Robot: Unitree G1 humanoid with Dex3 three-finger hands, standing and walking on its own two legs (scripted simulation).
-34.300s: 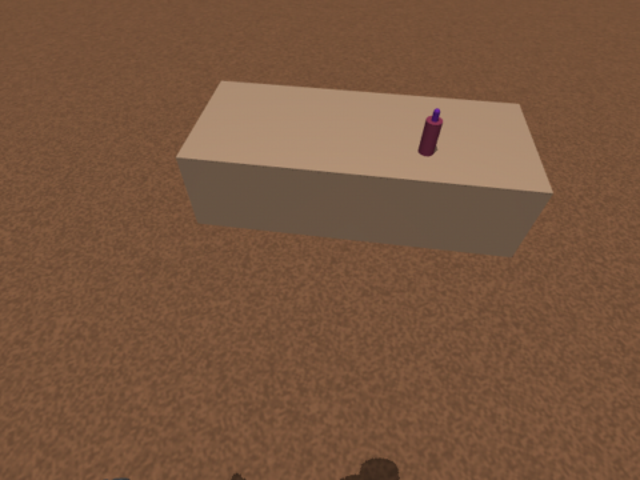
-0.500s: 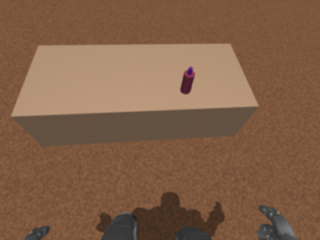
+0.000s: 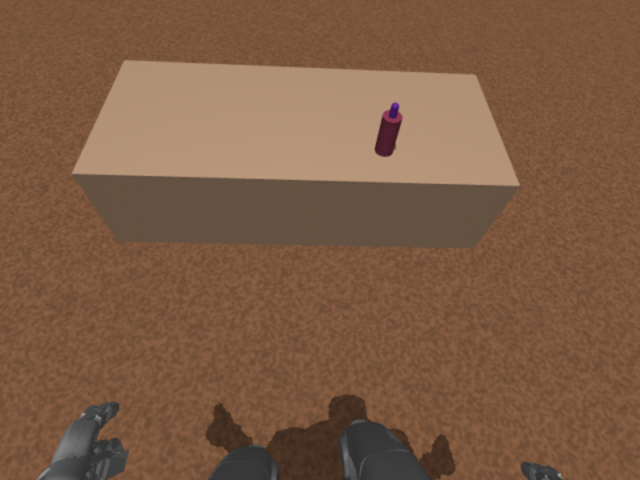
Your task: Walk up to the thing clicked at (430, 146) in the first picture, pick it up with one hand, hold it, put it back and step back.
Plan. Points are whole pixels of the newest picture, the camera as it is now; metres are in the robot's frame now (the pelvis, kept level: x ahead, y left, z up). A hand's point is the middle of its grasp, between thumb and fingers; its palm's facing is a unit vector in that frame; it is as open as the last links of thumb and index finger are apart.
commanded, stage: step back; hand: right
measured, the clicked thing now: (389, 128) +1.03 -0.22 -0.31
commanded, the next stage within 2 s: stand in 1.34 s
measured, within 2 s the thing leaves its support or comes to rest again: neither
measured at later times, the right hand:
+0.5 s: hand out of the picture -0.07 -0.30 -0.15, palm faces -0.07 +0.92 -0.39, open 7.4 cm
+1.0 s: hand out of the picture +0.00 -0.29 -0.15, palm faces -0.07 +0.92 -0.39, open 7.4 cm
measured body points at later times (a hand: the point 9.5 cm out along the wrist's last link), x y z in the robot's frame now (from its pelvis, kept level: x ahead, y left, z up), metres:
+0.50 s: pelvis -0.12 -0.02 +0.00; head -0.11 -0.02 +0.45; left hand -0.08 +0.31 -0.11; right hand -0.07 -0.34 -0.13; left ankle -0.10 +0.10 -0.73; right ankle -0.11 -0.15 -0.72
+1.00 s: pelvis -0.09 -0.02 +0.00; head -0.07 -0.02 +0.45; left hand -0.03 +0.29 -0.12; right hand +0.00 -0.33 -0.12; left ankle -0.03 +0.11 -0.73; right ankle -0.09 -0.15 -0.72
